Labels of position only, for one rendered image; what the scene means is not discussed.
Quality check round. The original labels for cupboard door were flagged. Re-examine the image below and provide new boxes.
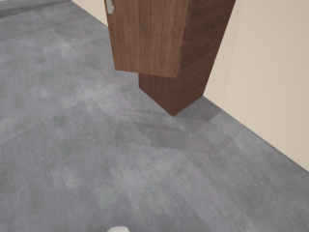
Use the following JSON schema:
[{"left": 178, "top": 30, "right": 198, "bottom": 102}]
[{"left": 103, "top": 0, "right": 189, "bottom": 78}]

